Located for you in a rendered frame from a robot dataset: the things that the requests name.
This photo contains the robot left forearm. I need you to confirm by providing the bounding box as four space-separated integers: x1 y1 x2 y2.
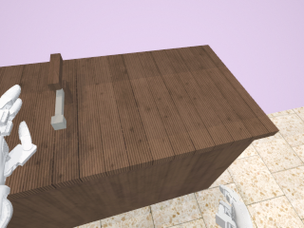
0 184 13 228

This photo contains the robot right hand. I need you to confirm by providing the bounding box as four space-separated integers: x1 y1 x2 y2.
216 184 254 228

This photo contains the counter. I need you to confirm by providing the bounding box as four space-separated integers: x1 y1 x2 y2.
0 45 279 228

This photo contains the robot left hand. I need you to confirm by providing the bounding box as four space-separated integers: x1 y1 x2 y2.
0 85 37 185

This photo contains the tap lever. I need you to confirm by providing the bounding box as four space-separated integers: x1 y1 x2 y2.
50 89 67 130

